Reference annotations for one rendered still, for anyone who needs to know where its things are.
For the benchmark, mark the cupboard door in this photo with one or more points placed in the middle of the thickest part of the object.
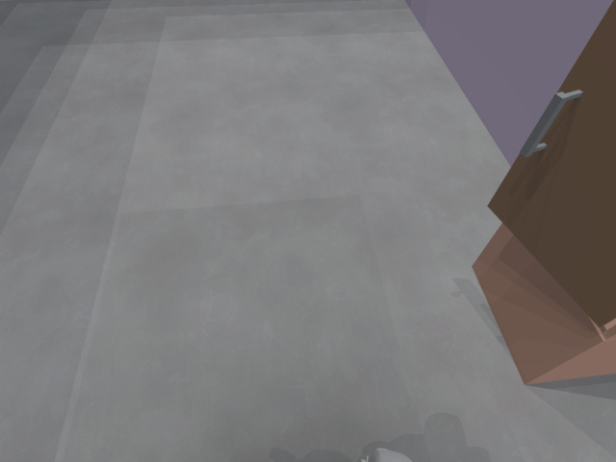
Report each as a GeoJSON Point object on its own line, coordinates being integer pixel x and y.
{"type": "Point", "coordinates": [560, 202]}

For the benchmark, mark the handle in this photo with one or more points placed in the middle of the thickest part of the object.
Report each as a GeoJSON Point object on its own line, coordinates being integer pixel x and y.
{"type": "Point", "coordinates": [546, 120]}

